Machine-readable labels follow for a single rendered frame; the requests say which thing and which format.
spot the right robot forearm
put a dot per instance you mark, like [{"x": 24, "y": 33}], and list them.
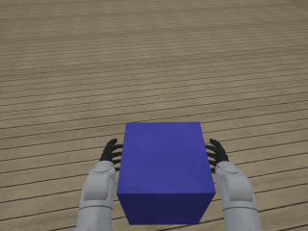
[{"x": 238, "y": 202}]

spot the robot left hand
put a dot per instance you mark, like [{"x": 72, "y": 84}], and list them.
[{"x": 108, "y": 155}]

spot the carton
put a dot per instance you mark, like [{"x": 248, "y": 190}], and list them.
[{"x": 164, "y": 175}]

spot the robot right hand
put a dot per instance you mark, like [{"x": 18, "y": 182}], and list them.
[{"x": 219, "y": 155}]

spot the left robot forearm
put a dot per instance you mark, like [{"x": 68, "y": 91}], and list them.
[{"x": 97, "y": 199}]

